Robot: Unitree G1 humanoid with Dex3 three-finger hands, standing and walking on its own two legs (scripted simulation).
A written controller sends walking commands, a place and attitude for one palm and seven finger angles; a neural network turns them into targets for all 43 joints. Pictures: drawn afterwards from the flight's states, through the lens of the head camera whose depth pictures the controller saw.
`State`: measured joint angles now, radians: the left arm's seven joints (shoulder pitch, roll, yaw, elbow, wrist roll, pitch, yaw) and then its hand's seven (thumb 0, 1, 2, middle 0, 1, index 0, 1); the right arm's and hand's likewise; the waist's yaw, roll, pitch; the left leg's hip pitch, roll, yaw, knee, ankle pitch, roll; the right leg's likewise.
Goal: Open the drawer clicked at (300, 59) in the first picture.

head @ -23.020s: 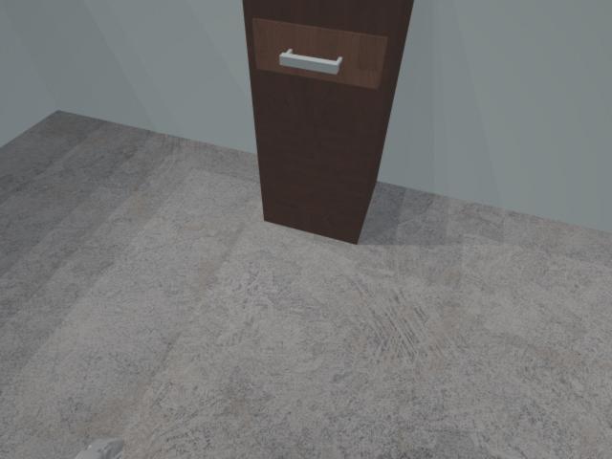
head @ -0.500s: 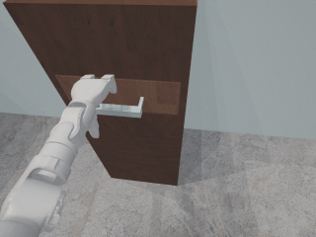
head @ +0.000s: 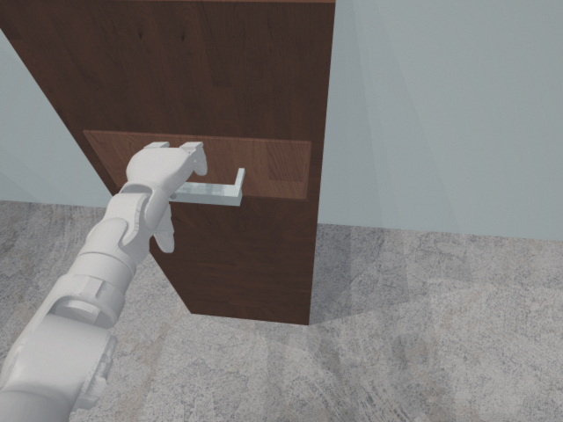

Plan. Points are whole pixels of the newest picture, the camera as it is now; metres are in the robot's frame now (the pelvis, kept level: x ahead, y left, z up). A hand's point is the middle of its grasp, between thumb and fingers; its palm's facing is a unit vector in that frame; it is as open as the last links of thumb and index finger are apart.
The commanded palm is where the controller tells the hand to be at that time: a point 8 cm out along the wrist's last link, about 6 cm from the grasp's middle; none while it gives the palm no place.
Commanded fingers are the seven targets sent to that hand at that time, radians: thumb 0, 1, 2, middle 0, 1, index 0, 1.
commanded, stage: lower the fingers behind the handle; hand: left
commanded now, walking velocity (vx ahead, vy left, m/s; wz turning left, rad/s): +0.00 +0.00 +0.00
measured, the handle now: (196, 182) +0.50 +0.16 +0.03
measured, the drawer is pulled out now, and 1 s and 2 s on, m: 0.00 0.00 0.00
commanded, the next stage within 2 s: close the thumb around the handle in 1.34 s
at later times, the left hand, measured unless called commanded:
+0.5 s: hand (173, 182) +0.46 +0.18 +0.07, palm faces -0.05 -0.03 -1.00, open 13.8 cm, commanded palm +0.44 +0.19 +0.10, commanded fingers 0.00 -0.50 0.30 -0.30 -1.20 -0.30 -1.20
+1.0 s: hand (182, 196) +0.47 +0.17 +0.03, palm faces +0.07 -0.02 -1.00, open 13.3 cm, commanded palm +0.45 +0.18 +0.07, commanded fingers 0.00 -0.50 0.30 -0.30 -1.20 -0.30 -1.20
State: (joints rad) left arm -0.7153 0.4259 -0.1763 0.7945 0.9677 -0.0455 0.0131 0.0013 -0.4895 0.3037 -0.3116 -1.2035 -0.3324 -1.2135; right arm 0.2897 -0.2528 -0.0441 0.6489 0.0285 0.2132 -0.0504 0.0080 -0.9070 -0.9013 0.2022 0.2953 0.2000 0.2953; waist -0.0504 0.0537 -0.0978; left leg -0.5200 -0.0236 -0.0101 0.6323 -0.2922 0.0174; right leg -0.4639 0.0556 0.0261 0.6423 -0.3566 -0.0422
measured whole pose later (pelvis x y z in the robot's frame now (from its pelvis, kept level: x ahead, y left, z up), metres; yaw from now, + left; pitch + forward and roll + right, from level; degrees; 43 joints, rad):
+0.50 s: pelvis -0.01 +0.00 -0.01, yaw +0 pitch +13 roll +0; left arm -0.83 0.41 -0.17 0.95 1.02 0.01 0.15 0.00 -0.49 0.30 -0.31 -1.20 -0.30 -1.26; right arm 0.29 -0.25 -0.03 0.66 0.03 0.22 -0.05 0.01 -0.91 -0.90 0.20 0.30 0.20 0.30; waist -0.08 0.04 -0.14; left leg -0.61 -0.02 -0.02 0.70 -0.31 0.01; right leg -0.55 0.06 0.01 0.70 -0.37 -0.05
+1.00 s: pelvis -0.02 +0.02 -0.03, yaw +0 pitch +18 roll -2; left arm -0.89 0.32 -0.17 1.03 1.08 0.06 0.38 0.00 -0.49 0.30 -0.35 -1.25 -0.38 -1.33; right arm 0.32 -0.22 -0.05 0.71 0.01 0.21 -0.01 0.01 -0.91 -0.90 0.20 0.30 0.20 0.30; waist -0.08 0.06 -0.17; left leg -0.82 -0.03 -0.02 0.86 -0.36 0.03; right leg -0.74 0.06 0.00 0.84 -0.41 -0.02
